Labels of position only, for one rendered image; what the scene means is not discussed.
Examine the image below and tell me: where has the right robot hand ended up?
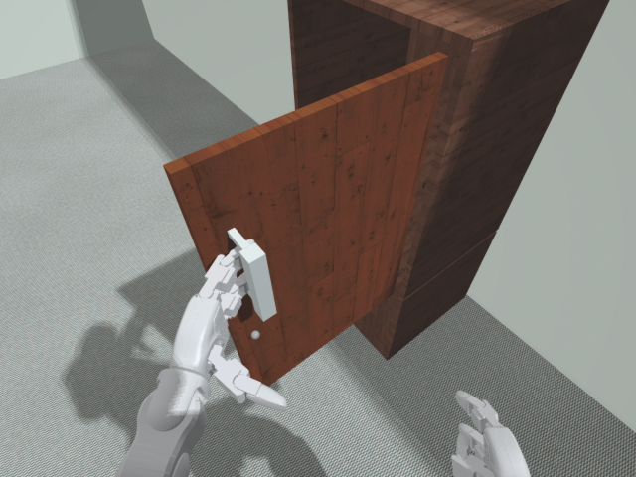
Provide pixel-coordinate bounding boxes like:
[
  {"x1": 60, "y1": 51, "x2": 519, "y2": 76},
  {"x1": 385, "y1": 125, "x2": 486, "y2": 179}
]
[{"x1": 451, "y1": 391, "x2": 531, "y2": 477}]

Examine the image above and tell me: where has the left robot hand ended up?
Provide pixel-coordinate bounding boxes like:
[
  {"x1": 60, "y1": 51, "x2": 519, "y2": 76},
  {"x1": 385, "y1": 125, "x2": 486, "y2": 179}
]
[{"x1": 170, "y1": 238, "x2": 287, "y2": 411}]

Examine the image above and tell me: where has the left robot forearm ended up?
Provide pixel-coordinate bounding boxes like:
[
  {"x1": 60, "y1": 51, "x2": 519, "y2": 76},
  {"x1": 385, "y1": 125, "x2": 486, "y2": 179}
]
[{"x1": 114, "y1": 367, "x2": 211, "y2": 477}]

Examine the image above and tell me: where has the cupboard door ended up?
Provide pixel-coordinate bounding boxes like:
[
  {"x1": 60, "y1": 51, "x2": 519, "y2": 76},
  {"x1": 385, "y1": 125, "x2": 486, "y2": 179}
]
[{"x1": 163, "y1": 52, "x2": 448, "y2": 386}]

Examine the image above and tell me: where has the handle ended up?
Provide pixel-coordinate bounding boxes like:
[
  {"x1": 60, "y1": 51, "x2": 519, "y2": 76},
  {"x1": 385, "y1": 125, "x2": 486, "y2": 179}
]
[{"x1": 228, "y1": 228, "x2": 277, "y2": 322}]

